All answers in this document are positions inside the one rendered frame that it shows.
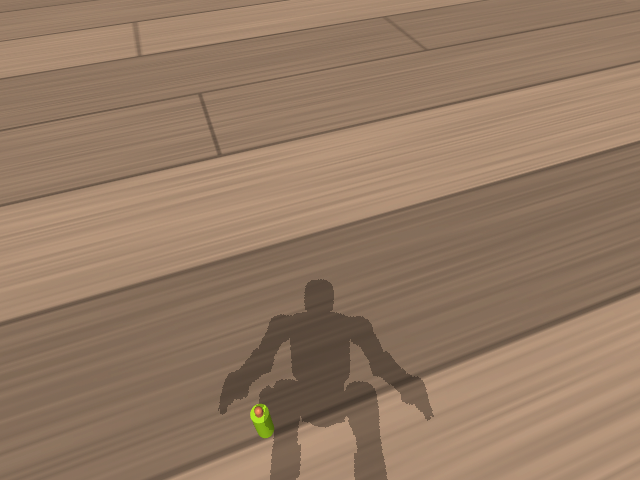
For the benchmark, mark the bottle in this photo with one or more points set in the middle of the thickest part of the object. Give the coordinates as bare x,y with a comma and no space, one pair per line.
262,421

